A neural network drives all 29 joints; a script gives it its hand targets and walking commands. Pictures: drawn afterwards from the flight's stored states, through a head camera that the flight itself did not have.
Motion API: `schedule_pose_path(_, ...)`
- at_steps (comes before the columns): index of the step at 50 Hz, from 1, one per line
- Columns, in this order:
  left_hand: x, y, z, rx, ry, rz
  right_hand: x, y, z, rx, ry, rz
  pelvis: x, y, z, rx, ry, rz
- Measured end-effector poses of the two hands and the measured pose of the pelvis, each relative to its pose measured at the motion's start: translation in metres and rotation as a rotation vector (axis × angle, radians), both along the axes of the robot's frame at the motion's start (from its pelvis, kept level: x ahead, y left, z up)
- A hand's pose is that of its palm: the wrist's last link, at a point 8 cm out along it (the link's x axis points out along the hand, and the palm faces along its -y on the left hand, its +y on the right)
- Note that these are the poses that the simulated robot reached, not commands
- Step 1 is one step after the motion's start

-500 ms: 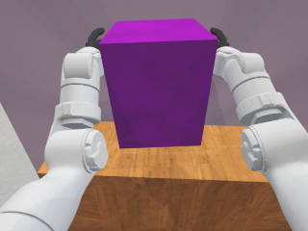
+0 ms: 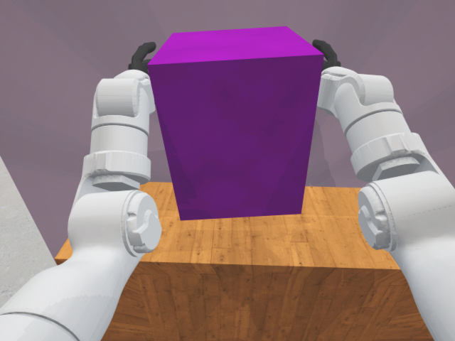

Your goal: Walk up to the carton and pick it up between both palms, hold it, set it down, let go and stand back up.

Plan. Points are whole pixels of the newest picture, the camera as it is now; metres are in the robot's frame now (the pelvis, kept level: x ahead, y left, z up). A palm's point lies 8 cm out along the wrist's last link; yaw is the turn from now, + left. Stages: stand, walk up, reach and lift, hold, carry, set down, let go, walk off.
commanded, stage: hold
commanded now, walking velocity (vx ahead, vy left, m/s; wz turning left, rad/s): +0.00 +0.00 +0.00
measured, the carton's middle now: (234, 120) +0.37 -0.01 +0.28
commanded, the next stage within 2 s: none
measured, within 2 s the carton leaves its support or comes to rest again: neither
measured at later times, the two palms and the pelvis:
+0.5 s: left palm (138, 85) +0.37 +0.15 +0.34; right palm (323, 85) +0.36 -0.15 +0.34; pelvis +0.00 +0.00 +0.00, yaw +0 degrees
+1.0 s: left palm (139, 86) +0.37 +0.14 +0.34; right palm (323, 85) +0.36 -0.15 +0.34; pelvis +0.00 +0.00 +0.00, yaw +0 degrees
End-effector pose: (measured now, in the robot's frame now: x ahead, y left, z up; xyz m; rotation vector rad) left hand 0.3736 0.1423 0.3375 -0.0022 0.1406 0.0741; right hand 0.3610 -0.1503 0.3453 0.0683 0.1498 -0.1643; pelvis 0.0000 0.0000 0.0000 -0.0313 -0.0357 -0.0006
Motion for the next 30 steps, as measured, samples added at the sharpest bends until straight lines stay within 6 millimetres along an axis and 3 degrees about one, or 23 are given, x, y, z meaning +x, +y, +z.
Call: schedule_pose_path(30, 0.0002, 0.0022, 0.0000, 0.000, -0.002, 0.009, 0.0021, 0.0021, -0.0038, -0.002, 0.002, 0.009, -0.0010, -0.0023, 0.0001, 0.000, 0.004, 0.007)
